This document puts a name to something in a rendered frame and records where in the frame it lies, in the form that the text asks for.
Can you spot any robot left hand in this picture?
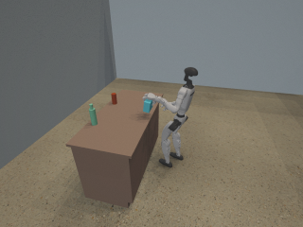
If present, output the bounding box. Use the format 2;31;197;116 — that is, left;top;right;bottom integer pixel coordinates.
142;93;156;106

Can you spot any sponge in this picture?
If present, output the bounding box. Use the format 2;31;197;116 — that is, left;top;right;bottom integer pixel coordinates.
143;99;153;113

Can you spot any right robot thigh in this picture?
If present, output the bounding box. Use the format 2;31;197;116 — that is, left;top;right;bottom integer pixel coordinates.
172;117;188;140

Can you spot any table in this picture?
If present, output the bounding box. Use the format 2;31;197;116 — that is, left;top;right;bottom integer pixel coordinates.
65;89;163;208

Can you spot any robot left upper arm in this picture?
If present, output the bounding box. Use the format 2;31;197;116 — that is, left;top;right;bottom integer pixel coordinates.
172;88;187;114

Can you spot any robot left foot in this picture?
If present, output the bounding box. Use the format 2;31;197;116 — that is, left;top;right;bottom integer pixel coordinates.
159;158;172;167

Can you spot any left robot forearm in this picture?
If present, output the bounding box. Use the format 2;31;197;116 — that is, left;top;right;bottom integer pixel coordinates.
154;96;177;112

